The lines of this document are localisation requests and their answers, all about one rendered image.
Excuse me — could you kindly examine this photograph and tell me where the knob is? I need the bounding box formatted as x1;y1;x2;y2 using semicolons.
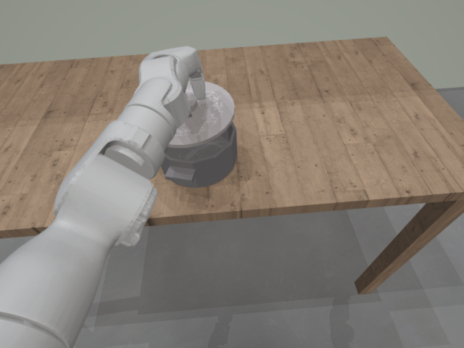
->
186;93;198;112

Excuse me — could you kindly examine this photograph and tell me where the table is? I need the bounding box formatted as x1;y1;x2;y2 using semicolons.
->
0;37;464;294

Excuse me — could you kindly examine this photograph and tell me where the left robot hand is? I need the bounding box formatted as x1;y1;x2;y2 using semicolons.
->
143;46;206;117

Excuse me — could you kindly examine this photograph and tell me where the robot left upper arm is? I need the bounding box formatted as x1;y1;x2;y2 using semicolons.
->
0;153;157;348

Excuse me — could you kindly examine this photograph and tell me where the lid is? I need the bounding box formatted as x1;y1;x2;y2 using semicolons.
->
167;81;235;148

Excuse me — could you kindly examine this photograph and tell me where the pot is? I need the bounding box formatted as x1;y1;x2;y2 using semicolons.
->
161;121;237;188

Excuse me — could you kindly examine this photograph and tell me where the left robot forearm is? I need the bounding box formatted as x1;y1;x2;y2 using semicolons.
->
54;52;189;216

